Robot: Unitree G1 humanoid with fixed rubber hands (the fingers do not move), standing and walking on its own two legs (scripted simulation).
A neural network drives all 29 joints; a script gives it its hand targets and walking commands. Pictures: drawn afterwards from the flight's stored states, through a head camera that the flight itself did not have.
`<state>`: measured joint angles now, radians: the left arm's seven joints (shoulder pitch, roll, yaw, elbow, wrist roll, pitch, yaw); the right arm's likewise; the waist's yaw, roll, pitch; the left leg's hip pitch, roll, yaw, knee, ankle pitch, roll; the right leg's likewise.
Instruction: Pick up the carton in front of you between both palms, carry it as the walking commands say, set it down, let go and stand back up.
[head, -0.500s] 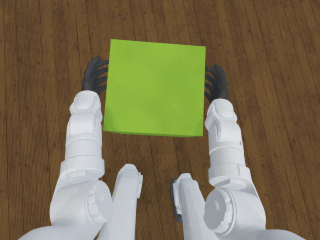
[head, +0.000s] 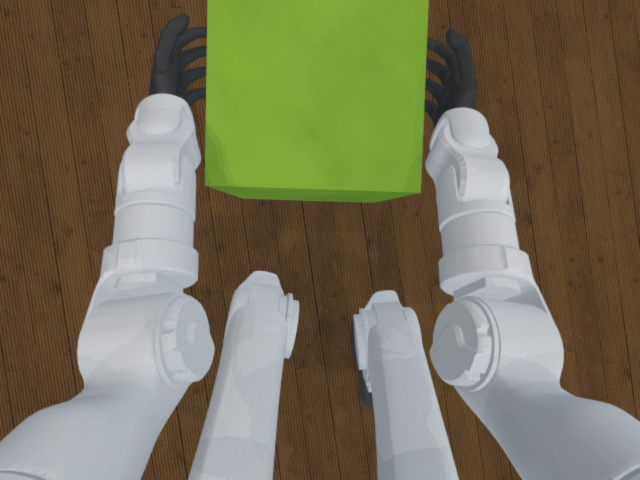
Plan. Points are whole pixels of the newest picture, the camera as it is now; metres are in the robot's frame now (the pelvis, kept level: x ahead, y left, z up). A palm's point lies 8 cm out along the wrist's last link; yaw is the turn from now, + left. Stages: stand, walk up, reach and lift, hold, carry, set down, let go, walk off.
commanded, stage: set down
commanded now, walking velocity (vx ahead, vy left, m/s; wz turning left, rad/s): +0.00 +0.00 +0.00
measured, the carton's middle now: (313, 117) +0.50 +0.07 -0.18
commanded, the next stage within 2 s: none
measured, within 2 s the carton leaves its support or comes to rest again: rests again in 1.06 s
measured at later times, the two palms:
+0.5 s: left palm (195, 116) +0.50 +0.24 -0.26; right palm (401, 124) +0.54 -0.06 -0.26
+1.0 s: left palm (204, 128) +0.49 +0.23 -0.29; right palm (401, 131) +0.54 -0.07 -0.29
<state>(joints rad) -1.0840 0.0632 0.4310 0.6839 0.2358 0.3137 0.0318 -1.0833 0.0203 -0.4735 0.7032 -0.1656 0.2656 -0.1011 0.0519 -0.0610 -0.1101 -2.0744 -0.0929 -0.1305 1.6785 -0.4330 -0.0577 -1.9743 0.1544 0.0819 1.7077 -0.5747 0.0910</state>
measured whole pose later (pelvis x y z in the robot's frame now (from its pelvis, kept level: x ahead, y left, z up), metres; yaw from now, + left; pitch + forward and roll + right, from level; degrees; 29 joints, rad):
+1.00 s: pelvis -0.01 -0.01 -0.12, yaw -2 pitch +40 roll +0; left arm -1.36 0.26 0.40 0.93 0.10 0.24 -0.01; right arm -1.45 -0.17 -0.24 1.02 -0.01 0.20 -0.19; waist 0.12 -0.07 0.30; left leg -2.26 -0.03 -0.08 2.11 -0.53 -0.07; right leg -2.21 0.21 0.06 2.16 -0.65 0.09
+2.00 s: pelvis -0.02 +0.00 -0.13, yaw -1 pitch +35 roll -1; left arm -1.46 0.46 0.23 1.12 -0.19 0.05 0.02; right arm -1.47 -0.34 -0.02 0.98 0.19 0.12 -0.15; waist 0.10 -0.03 0.43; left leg -2.26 0.01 -0.03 2.17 -0.53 -0.02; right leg -2.18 0.12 0.04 2.23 -0.66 0.07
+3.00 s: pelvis +0.02 +0.01 +0.12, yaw +1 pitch +46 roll -2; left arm -1.12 0.31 0.38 0.87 0.03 0.17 -0.05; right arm -1.16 -0.21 -0.27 0.84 -0.04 0.21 -0.09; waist 0.08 -0.04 -0.06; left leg -1.70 -0.02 -0.05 1.21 -0.32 -0.01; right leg -1.63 0.06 0.06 1.24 -0.42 0.05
